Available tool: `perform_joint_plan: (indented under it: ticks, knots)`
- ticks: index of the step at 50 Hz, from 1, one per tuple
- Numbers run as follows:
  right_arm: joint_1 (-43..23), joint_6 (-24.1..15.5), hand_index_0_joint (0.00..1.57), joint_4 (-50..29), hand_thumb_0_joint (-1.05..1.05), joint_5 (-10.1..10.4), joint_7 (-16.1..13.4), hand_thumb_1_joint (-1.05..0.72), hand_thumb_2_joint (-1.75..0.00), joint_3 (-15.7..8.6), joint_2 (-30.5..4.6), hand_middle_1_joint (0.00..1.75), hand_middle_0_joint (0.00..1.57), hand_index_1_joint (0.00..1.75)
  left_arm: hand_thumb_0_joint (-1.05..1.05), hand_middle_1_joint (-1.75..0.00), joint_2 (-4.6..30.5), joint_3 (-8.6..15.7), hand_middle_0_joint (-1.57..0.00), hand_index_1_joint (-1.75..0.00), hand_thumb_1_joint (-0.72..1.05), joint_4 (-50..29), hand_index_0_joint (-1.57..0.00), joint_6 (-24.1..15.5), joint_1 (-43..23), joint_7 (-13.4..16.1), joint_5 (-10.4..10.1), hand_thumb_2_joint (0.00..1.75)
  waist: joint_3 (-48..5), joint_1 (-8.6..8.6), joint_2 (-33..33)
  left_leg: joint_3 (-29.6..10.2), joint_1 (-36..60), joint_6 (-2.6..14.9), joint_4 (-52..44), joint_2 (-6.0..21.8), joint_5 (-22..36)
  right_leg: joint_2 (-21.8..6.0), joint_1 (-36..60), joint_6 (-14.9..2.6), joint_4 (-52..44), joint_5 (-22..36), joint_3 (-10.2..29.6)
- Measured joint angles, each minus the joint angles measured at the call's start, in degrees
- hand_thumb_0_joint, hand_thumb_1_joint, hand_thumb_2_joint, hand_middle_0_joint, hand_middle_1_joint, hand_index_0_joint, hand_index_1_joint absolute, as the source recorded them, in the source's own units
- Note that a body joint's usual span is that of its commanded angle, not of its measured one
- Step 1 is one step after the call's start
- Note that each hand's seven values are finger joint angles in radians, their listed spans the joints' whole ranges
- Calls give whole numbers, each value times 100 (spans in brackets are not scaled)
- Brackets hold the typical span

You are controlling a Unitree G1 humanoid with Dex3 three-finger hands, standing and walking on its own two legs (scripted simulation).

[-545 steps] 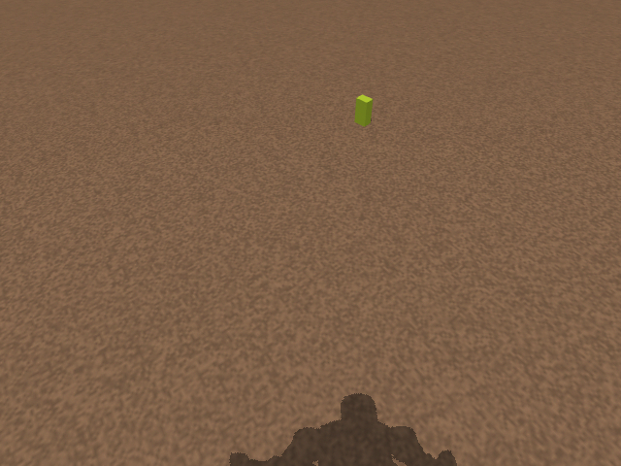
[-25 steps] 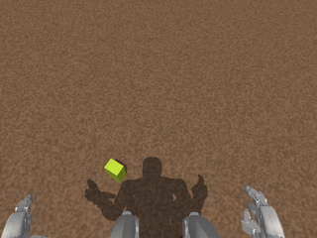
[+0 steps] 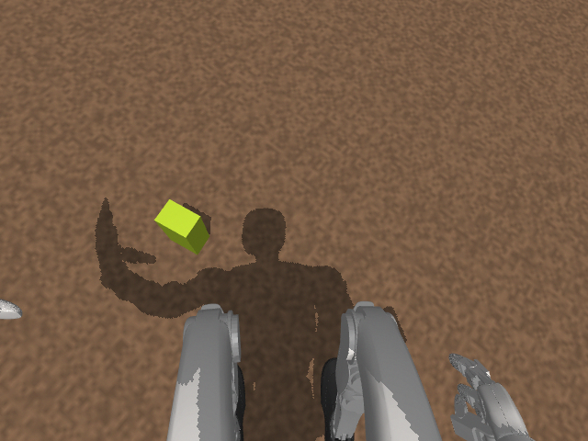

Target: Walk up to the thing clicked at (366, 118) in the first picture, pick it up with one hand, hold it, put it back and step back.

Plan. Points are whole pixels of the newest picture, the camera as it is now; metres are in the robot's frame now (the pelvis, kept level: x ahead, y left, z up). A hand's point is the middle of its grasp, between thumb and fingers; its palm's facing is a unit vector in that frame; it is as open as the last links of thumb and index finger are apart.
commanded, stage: go down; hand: left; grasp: from the side
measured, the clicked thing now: (184, 229) +0.50 +0.24 -0.42
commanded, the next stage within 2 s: approach in 1.16 s
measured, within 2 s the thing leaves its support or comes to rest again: neither
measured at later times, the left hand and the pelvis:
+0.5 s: hand out of the picture +0.39 +0.42 -0.08, palm faces +0.22 -0.97 -0.08, open 17.1 cm; pelvis -0.02 +0.01 -0.09, yaw -3 degrees
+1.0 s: hand out of the picture +0.41 +0.43 -0.10, palm faces +0.23 -0.97 -0.05, open 17.0 cm; pelvis -0.03 +0.01 -0.13, yaw -5 degrees
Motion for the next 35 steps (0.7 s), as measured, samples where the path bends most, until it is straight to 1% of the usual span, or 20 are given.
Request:
perform_joint_plan:
  ticks: [4, 8, 11, 15, 27, 35]
  knots:
    - [-49, -1, 21, 36, 0, -37, -10, -89, -90, 93, -16, 30, 21, 30, -1, -10, 350, 205, -5, -10, -45, 300, -5, -152, -400, -220, -35, 11, 62, -97, -51, -61, -369, 5, 349, 15, 4, 10, -342, -9, 313, 19, -39]
    - [-81, 5, 21, 21, 0, -62, -9, -89, -90, 161, -78, 30, 21, 30, -1, -10, 652, 339, -4, -9, -42, 541, -5, -163, -688, -410, -47, 10, 120, -182, -68, -111, -673, 28, 653, 34, 0, 26, -614, 2, 565, 43, -70]
    - [-77, 4, 21, 16, 0, -68, -8, -89, -90, 194, -134, 30, 21, 30, -1, -9, 814, 437, -5, -8, -42, 666, -5, -145, -839, -506, -36, 9, 153, -221, -71, -139, -875, 55, 856, 44, -13, 35, -792, 21, 730, 49, -86]
    - [-56, -2, 21, 33, 0, -74, 2, -90, -90, 241, -192, 30, 21, 30, -1, -8, 962, 565, -5, -7, -42, 710, -5, -150, -991, -597, -54, 8, 203, -255, -88, -158, -1098, 86, 1098, 40, -40, 29, -987, 45, 943, 31, -90]
    - [-154, -5, 21, 86, 0, -166, 26, -91, -90, 405, -263, 30, 21, 30, -1, -7, 1366, 824, -4, -7, -45, 926, -4, -191, -1478, -893, -176, 8, 400, -321, -104, -219, -1643, 134, 1724, 11, -105, -2, -1470, 74, 1532, -51, -114]
    - [-231, 38, 21, 9, 0, -234, 54, -91, -91, 557, -304, 30, 21, 30, -1, -7, 1651, 966, -4, -7, -45, 1057, -4, -144, -1703, -971, -152, 9, 573, -369, -132, -322, -1882, 124, 2051, 4, -85, -1, -1659, 56, 1816, -29, -190]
